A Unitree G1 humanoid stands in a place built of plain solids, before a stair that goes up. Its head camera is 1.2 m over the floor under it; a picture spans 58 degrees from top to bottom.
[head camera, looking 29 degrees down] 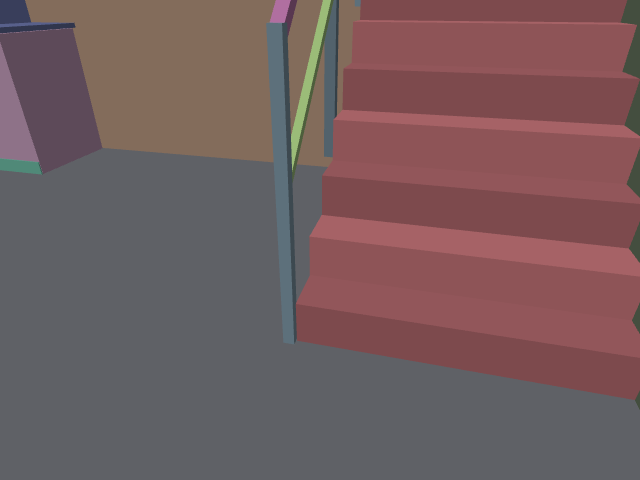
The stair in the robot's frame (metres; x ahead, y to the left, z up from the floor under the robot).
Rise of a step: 0.18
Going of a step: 0.20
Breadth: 1.21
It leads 14 degrees to the right of straight ahead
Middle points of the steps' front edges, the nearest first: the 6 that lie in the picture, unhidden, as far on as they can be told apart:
1.18 -0.49 0.19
1.38 -0.54 0.37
1.58 -0.59 0.56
1.78 -0.64 0.74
1.97 -0.69 0.93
2.17 -0.74 1.11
